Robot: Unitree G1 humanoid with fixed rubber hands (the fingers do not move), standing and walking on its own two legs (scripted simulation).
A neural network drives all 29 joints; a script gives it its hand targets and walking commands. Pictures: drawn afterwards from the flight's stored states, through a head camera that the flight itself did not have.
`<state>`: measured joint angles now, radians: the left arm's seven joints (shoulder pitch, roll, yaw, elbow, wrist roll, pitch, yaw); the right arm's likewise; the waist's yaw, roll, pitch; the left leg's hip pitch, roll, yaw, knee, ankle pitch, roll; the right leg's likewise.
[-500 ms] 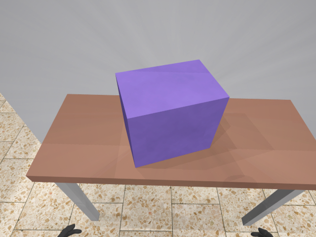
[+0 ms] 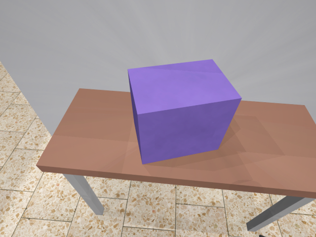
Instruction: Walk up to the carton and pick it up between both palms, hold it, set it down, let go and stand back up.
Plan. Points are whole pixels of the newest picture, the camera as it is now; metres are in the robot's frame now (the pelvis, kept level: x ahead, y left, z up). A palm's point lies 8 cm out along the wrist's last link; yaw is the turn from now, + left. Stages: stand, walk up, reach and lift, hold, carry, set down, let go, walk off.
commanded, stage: walk up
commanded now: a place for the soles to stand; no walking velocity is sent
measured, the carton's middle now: (176, 112) +0.48 -0.03 +0.03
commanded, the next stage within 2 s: reach and lift in 0.60 s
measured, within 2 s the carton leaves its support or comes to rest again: neither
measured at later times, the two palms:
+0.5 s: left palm out of the picture +0.10 +0.27 -0.10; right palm out of the picture +0.13 -0.27 -0.08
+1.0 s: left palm (77, 211) +0.20 +0.23 -0.05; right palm out of the picture +0.14 -0.29 -0.05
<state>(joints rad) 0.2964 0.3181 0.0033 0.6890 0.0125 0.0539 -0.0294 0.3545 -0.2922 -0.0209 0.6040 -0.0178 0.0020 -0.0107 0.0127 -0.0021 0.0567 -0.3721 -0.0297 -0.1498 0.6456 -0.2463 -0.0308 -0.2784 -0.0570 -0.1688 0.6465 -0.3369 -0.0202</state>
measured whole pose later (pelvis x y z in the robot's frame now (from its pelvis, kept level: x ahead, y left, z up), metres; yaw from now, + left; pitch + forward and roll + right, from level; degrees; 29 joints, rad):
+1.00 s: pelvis +0.01 -0.02 +0.01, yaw -7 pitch -4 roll +0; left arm 0.16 0.25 0.08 0.44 -0.01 0.28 0.07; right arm 0.12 -0.29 -0.05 0.84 -0.02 -0.23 0.12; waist 0.02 -0.05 0.05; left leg -0.21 0.06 -0.03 0.49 -0.21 -0.06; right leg -0.18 0.01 -0.07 0.53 -0.28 -0.04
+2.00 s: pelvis +0.04 -0.02 +0.01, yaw -9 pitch +4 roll +0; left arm 0.40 -0.01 0.03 0.18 0.01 -0.17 0.24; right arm 0.11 -0.59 0.19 0.93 0.56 -0.57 0.38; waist 0.06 -0.01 -0.08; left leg -0.31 0.09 0.02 0.50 -0.25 -0.06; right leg -0.29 0.04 -0.03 0.51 -0.28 -0.05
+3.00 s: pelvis +0.03 -0.01 +0.02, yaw -11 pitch +6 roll +0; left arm -0.01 0.02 0.10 0.01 -0.05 0.25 0.25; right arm -0.28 -0.63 0.13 0.74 0.51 -0.18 0.34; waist 0.10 0.02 -0.06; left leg -0.31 0.09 0.05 0.38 -0.17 -0.05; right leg -0.30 0.04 0.01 0.39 -0.19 -0.04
